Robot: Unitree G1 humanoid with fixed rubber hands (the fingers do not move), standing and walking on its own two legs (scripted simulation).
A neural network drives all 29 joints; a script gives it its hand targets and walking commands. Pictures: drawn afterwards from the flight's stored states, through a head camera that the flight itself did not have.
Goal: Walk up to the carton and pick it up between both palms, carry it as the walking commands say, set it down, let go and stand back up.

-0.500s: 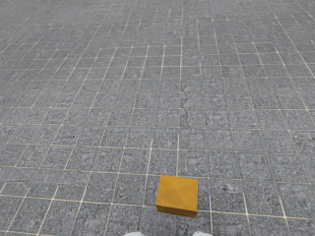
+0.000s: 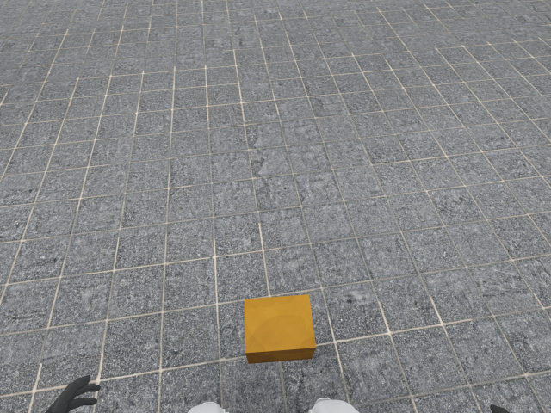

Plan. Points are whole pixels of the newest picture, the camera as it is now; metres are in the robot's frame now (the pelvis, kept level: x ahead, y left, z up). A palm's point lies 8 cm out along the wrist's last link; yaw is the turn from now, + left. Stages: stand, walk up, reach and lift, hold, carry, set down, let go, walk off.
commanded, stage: walk up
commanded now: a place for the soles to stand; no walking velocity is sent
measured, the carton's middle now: (278, 329) +0.43 -0.01 -0.67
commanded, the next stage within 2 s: stand in 1.44 s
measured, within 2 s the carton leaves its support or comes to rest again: neither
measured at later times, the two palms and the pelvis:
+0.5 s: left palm out of the picture +0.10 +0.30 -0.08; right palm out of the picture +0.06 -0.33 -0.10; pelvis +0.00 -0.01 +0.02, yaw -1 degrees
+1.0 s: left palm out of the picture +0.14 +0.30 -0.07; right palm out of the picture +0.08 -0.29 -0.08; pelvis +0.01 +0.01 +0.04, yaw -5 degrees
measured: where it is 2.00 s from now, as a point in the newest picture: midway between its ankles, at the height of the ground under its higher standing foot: outside the picture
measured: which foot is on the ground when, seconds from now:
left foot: down 0.00-1.00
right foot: down 0.00-1.00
